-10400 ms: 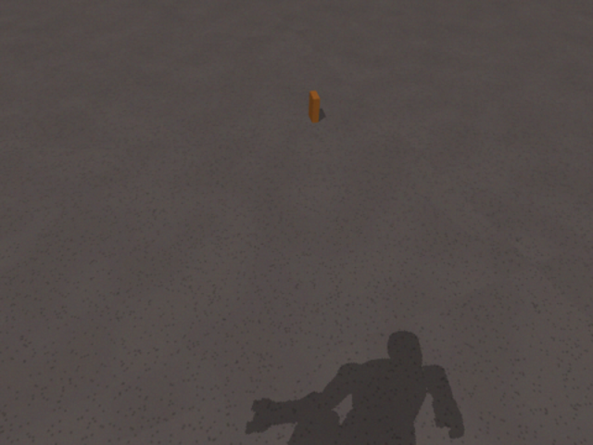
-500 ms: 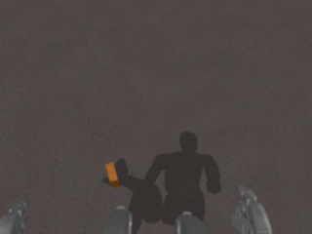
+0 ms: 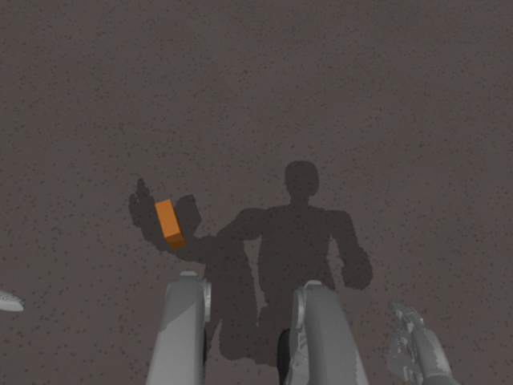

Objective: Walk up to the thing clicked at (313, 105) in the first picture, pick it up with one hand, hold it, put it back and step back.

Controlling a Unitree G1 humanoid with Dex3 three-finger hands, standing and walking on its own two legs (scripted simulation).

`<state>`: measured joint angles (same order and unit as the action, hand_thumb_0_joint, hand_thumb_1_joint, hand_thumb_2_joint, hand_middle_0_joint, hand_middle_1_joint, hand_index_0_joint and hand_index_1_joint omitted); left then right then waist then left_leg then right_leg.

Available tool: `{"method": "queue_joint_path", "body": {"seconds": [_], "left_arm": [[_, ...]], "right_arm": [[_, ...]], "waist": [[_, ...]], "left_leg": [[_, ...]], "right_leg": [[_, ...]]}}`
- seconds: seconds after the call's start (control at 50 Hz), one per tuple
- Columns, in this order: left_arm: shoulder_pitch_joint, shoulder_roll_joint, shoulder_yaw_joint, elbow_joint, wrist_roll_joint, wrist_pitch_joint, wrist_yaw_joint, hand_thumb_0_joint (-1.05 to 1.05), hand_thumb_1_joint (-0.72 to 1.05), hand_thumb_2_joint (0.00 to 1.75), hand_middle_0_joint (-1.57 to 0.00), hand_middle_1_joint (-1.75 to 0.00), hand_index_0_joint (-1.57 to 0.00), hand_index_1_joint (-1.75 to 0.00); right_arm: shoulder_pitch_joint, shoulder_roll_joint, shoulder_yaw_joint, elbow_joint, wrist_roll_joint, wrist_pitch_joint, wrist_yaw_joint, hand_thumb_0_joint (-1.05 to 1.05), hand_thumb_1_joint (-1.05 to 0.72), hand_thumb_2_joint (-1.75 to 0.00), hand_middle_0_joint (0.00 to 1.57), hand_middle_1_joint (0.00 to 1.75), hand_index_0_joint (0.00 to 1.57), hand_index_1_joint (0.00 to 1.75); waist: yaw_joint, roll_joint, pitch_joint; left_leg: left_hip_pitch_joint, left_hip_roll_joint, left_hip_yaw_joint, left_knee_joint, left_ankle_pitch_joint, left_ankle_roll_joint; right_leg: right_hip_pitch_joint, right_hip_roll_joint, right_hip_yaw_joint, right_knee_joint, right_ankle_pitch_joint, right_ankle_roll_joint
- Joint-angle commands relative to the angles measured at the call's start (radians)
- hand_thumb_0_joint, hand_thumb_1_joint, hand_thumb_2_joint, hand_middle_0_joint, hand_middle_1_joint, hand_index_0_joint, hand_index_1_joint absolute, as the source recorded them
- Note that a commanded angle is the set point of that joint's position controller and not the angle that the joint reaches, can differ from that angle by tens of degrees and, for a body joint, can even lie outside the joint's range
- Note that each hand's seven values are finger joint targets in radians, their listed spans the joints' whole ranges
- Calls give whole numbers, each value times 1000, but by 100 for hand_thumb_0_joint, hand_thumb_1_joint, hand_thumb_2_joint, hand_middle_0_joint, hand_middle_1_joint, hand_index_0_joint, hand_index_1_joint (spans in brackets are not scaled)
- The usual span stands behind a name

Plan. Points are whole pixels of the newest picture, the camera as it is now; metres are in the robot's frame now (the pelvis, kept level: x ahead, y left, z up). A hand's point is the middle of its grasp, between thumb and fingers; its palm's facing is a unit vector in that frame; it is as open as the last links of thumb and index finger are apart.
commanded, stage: go down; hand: left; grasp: from the side
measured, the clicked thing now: (171, 226) +0.45 +0.22 -0.45
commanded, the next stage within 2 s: approach in 1.46 s
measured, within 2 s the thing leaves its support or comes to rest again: neither
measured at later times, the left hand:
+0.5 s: hand out of the picture +0.33 +0.41 -0.10, palm faces +0.26 -0.96 -0.13, open 17.0 cm
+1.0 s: hand (2, 225) +0.34 +0.43 -0.11, palm faces +0.26 -0.96 -0.11, open 17.1 cm
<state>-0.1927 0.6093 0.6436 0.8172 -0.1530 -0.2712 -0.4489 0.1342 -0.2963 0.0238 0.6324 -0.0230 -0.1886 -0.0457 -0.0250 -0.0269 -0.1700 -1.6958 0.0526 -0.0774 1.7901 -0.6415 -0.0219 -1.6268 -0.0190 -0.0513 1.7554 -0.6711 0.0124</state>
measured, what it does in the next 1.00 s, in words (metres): lowers itself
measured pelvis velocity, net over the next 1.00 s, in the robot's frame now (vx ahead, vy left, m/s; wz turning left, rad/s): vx -0.03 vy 0.00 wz -0.06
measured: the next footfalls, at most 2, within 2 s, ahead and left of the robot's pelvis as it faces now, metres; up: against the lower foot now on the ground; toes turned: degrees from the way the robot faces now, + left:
none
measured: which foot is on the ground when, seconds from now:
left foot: down 0.00-1.00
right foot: down 0.00-1.00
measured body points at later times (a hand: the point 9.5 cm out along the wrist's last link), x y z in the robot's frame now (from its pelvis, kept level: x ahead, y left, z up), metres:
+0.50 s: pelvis -0.02 +0.00 -0.09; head +0.18 +0.05 +0.31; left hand +0.31 +0.46 -0.08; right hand +0.14 -0.28 -0.19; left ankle +0.07 +0.13 -0.49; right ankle +0.06 -0.13 -0.49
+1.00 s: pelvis -0.03 +0.00 -0.12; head +0.18 +0.06 +0.27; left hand +0.32 +0.48 -0.11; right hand +0.12 -0.28 -0.23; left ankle +0.07 +0.13 -0.49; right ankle +0.06 -0.13 -0.49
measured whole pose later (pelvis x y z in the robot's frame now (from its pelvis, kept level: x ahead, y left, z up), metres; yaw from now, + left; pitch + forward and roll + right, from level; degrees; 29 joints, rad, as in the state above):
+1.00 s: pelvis -0.03 +0.00 -0.12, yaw -3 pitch +32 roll -7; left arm -0.50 0.88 0.85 1.04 -0.19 -0.34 -0.67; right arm 0.11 -0.34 0.09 0.71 -0.05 -0.18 -0.04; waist -0.04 -0.04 -0.11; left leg -2.09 0.05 -0.14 2.20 -0.67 -0.03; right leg -2.00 0.00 -0.07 2.14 -0.70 0.02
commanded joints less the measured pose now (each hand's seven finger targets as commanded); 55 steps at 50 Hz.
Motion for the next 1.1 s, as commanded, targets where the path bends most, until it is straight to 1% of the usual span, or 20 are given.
{"method": "queue_joint_path", "body": {"seconds": [0.0, 0.06, 0.12, 0.18, 0.24, 0.28, 0.36, 0.48, 0.5, 0.54, 0.64, 0.72, 0.76, 0.82, 0.88, 0.92, 0.94, 1.0, 1.02, 1.08], "left_arm": [[-203, 391, 131, -91, -34, -106, -44, 0, -48, 11, -6, -12, -6, -12], [-250, 461, 160, -61, -31, -129, -75, 0, -47, 11, -6, -12, -6, -12], [-279, 486, 178, -33, -41, -135, -109, 0, -43, 10, -6, -11, -6, -10], [-296, 550, 220, -7, -48, -133, -135, 0, -46, 9, -7, -9, -6, -9], [-300, 567, 231, 27, -50, -126, -152, 0, -45, 9, -6, -9, -6, -9], [-308, 609, 260, 24, -53, -124, -158, 0, -45, 9, -6, -9, -6, -9], [-325, 605, 257, 46, -57, -119, -177, 0, -44, 9, -6, -8, -6, -8], [-398, 655, 266, 23, -56, -133, -198, 0, -46, 11, -5, -9, -5, -10], [-412, 631, 256, 39, -58, -134, -204, 0, -46, 10, -6, -9, -5, -10], [-449, 663, 267, 22, -60, -140, -207, 0, -45, 11, -6, -9, -5, -10], [-450, 678, 269, 51, -57, -132, -219, 0, -46, 11, -6, -9, -5, -10], [-461, 693, 272, 45, -52, -121, -219, 0, -48, 11, -6, -10, -5, -11], [-469, 728, 287, 15, -56, -122, -216, 0, -48, 11, -6, -10, -5, -11], [-431, 680, 267, 64, -56, -115, -220, 0, -47, 13, -5, -10, -4, -11], [-482, 710, 279, 8, -64, -122, -219, 0, -49, 12, -5, -10, -5, -11], [-464, 709, 283, 31, -68, -123, -220, 0, -48, 12, -5, -10, -4, -11], [-454, 675, 273, 52, -71, -125, -220, 0, -50, 12, -5, -10, -4, -11], [-461, 709, 291, 28, -75, -132, -224, 0, -50, 12, -6, -11, -5, -12], [-484, 711, 284, 37, -74, -133, -227, 0, -51, 12, -6, -10, -5, -11], [-477, 683, 276, 56, -77, -134, -236, 0, -49, 12, -5, -10, -4, -11]], "right_arm": [[76, -216, -81, -51, 4, -37, -23, 0, -87, -89, 20, 30, 20, 30], [74, -227, -72, -50, 2, -32, -25, 0, -87, -89, 20, 30, 20, 30], [85, -236, -63, -39, -4, -31, -25, 0, -87, -89, 20, 30, 20, 30], [82, -252, -55, -35, -8, -30, -26, 0, -87, -89, 20, 30, 20, 30], [81, -254, -47, -19, -7, -26, -27, 0, -88, -89, 20, 30, 20, 30], [69, -252, -44, -24, -11, -26, -28, 0, -88, -90, 20, 30, 20, 30], [83, -257, -39, -2, -15, -22, -26, 0, -88, -90, 20, 30, 20, 30], [85, -272, -39, 11, -16, -21, -25, 0, -89, -90, 20, 30, 20, 30], [81, -269, -38, 18, -17, -21, -25, 0, -89, -90, 20, 30, 20, 30], [82, -273, -36, 18, -20, -24, -24, 0, -89, -90, 20, 30, 20, 30], [97, -275, -28, 32, -27, -21, -23, 0, -89, -90, 20, 30, 20, 30], [92, -275, -25, 28, -25, -19, -19, 0, -89, -90, 20, 30, 20, 30], [76, -279, -23, 15, -22, -17, -19, 0, -89, -90, 20, 30, 20, 30], [89, -278, -22, 36, -23, -16, -15, 0, -89, -90, 20, 30, 20, 30], [92, -283, -22, 29, -20, -14, -15, 0, -89, -90, 20, 30, 20, 30], [89, -279, -19, 31, -18, -16, -13, 0, -89, -90, 20, 30, 20, 30], [95, -276, -21, 36, -20, -14, -12, 0, -90, -90, 20, 30, 20, 30], [98, -282, -18, 36, -20, -15, -10, 0, -90, -90, 20, 30, 20, 30], [99, -284, -19, 35, -20, -12, -10, 0, -90, -90, 20, 30, 20, 30], [101, -286, -19, 42, -23, -11, -7, 0, -89, -90, 20, 30, 20, 30]], "waist": [[21, 182, -455], [26, 182, -452], [29, 179, -510], [43, 197, -553], [47, 204, -527], [55, 184, -547], [47, 188, -534], [37, 228, -520], [30, 234, -497], [24, 233, -512], [29, 233, -539], [37, 229, -534], [48, 249, -533], [42, 251, -504], [35, 275, -511], [37, 245, -499], [31, 239, -496], [42, 254, -520], [29, 248, -513], [26, 249, -504]], "left_leg": [[369, -12, -11, -195, 134, 37], [308, -11, -11, -174, 46, 36], [292, -12, 4, -126, 82, 37], [287, -12, 4, -91, 118, 36], [244, -11, 3, -75, 85, 36], [199, -14, 20, -37, 101, 40], [172, -11, 25, 2, 152, 43], [165, -3, 0, 14, 91, 37], [155, -1, -2, 17, 65, 38], [137, -1, 1, 31, 45, 40], [127, -5, 13, 66, 87, 39], [102, -5, 14, 76, 69, 41], [97, -5, 11, 72, 42, 41], [104, -1, -2, 73, 41, 37], [104, -2, -7, 79, 45, 36], [80, -3, -5, 87, 30, 39], [88, -4, -1, 95, 46, 38], [96, -4, -8, 102, 75, 35], [86, -5, -2, 111, 77, 38], [94, -3, -7, 119, 93, 36]], "right_leg": [[87, 30, 6, -144, 119, -48], [69, 30, 11, -125, 61, -46], [82, 31, 14, -100, 80, -45], [61, 34, -3, -53, 105, -48], [25, 37, -11, -24, 81, -51], [54, 36, 0, -23, 87, -46], [32, 41, -11, 15, 128, -48], [-54, 44, -38, 78, 92, -52], [-84, 46, -39, 85, 77, -53], [-80, 46, -38, 93, 66, -51], [-73, 46, -38, 113, 90, -51], [-92, 49, -45, 126, 75, -52], [-102, 48, -46, 131, 55, -52], [-145, 50, -56, 158, 59, -53], [-158, 47, -59, 169, 65, -54], [-155, 50, -58, 162, 47, -53], [-162, 50, -58, 164, 59, -52], [-163, 48, -59, 185, 79, -55], [-156, 47, -58, 178, 79, -53], [-180, 46, -61, 197, 92, -55]]}}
